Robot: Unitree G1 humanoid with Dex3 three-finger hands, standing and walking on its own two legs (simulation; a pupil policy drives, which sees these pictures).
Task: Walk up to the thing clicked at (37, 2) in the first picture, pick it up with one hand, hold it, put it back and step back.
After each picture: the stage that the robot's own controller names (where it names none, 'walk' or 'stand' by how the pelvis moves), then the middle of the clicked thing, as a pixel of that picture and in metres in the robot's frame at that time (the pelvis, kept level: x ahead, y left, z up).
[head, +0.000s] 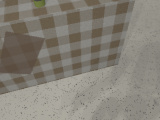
stand; out of the picture +0.99 +0.29 +0.06
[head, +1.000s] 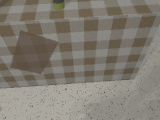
walk; out of the picture +0.93 +0.21 +0.07
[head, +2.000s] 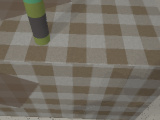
walk; (37, 17) +0.59 +0.21 +0.08
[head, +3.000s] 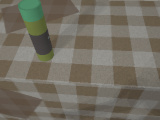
stand; (39, 33) +0.51 +0.20 +0.08
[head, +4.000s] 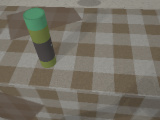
stand; (42, 41) +0.50 +0.19 +0.07
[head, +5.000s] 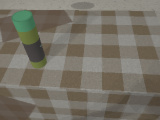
stand; (31, 42) +0.52 +0.23 +0.06
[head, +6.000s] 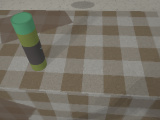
stand; (31, 45) +0.50 +0.23 +0.06
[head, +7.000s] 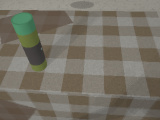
rise first; (32, 45) +0.49 +0.23 +0.06
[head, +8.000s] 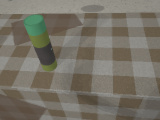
rise first; (42, 46) +0.50 +0.22 +0.06
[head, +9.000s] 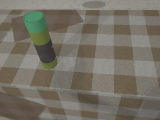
go down; (43, 43) +0.50 +0.22 +0.06
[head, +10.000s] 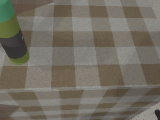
go down; (9, 34) +0.48 +0.21 +0.09
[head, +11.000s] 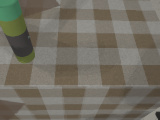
approach; (17, 33) +0.49 +0.21 +0.09
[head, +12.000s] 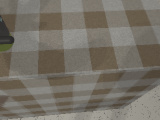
close; out of the picture +0.50 +0.23 +0.13
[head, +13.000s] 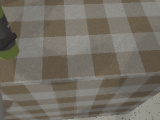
lift; out of the picture +0.49 +0.23 +0.12
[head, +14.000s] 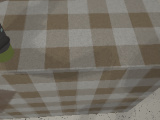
lift; out of the picture +0.47 +0.25 +0.13
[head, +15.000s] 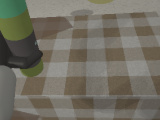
lift; (20, 37) +0.35 +0.17 +0.25
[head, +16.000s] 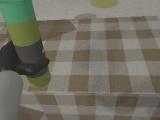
hold; (29, 46) +0.34 +0.16 +0.23
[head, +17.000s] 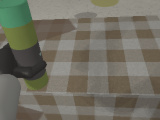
hold; (26, 49) +0.34 +0.17 +0.22
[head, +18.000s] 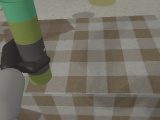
crouch; (30, 44) +0.35 +0.16 +0.22
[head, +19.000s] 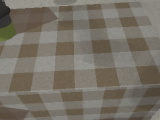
crouch; out of the picture +0.49 +0.23 +0.27
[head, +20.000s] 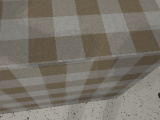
lower; out of the picture +0.55 +0.23 +0.15
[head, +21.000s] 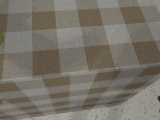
lower; out of the picture +0.53 +0.24 +0.13
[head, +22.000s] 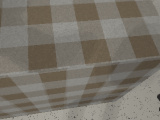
lower; out of the picture +0.55 +0.24 +0.14
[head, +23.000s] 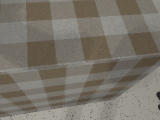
lower; out of the picture +0.55 +0.24 +0.15
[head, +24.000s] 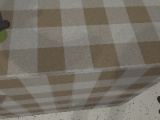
open; out of the picture +0.53 +0.23 +0.14
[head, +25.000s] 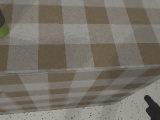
sink last; out of the picture +0.52 +0.23 +0.13
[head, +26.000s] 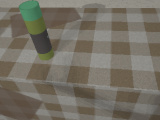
sink last; (38, 33) +0.54 +0.24 +0.10
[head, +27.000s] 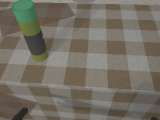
stand; (33, 34) +0.52 +0.23 +0.08
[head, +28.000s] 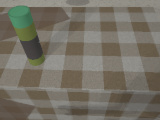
stand; (29, 39) +0.51 +0.24 +0.07
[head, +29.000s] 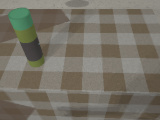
stand; (29, 41) +0.51 +0.24 +0.06
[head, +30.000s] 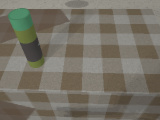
stand; (29, 41) +0.51 +0.24 +0.06
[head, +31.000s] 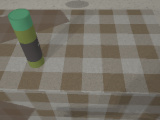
stand; (29, 41) +0.51 +0.24 +0.06
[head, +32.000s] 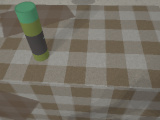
walk; (34, 35) +0.54 +0.22 +0.07
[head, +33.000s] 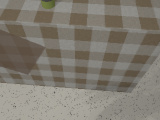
walk; out of the picture +0.81 +0.20 +0.08
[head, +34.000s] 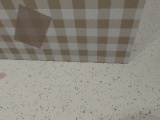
stand; out of the picture +1.17 +0.28 +0.08
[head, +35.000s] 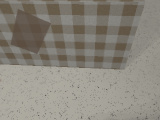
stand; out of the picture +1.16 +0.25 +0.07
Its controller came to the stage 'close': yes
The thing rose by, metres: 0.20
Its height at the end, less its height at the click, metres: +0.00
